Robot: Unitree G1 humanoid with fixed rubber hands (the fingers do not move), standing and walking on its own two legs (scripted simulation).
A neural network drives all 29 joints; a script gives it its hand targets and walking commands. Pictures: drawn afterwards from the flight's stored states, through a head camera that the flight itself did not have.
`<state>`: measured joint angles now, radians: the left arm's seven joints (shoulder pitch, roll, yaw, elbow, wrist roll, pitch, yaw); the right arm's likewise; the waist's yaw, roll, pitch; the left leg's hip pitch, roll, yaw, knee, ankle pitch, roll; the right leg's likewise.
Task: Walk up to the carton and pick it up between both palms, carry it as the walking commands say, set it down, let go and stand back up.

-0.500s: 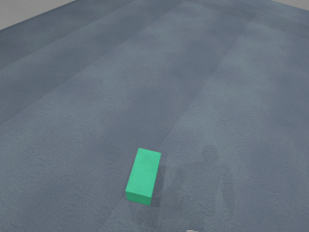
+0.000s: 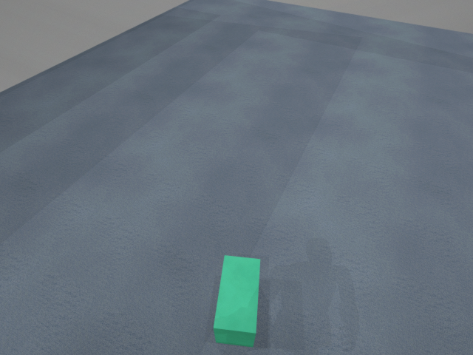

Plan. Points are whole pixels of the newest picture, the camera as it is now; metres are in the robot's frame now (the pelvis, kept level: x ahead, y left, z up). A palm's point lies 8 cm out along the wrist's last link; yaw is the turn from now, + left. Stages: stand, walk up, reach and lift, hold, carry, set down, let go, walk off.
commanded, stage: walk up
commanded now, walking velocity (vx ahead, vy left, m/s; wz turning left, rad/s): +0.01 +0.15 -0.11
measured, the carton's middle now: (238, 300) +0.46 +0.00 -0.66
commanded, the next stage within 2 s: stand in 1.48 s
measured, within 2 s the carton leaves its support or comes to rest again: neither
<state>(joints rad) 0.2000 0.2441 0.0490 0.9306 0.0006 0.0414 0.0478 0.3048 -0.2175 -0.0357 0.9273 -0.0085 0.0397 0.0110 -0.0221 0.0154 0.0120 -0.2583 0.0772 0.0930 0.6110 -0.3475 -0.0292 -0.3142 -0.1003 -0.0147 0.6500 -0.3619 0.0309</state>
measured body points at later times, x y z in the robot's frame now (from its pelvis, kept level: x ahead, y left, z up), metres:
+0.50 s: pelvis +0.01 +0.02 +0.01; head +0.03 +0.02 +0.46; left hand +0.12 +0.27 -0.12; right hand +0.00 -0.22 -0.14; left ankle +0.00 +0.14 -0.72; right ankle +0.00 -0.11 -0.72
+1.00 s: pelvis +0.04 +0.06 +0.02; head +0.06 +0.05 +0.46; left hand +0.13 +0.30 -0.12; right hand +0.00 -0.18 -0.14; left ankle +0.04 +0.16 -0.71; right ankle -0.01 -0.08 -0.72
